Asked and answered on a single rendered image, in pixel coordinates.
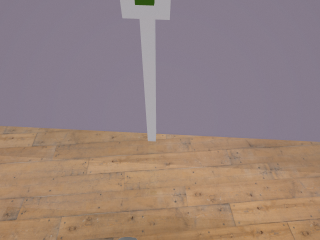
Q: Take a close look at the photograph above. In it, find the panel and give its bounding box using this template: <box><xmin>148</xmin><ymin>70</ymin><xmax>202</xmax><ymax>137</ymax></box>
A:
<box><xmin>120</xmin><ymin>0</ymin><xmax>171</xmax><ymax>142</ymax></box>

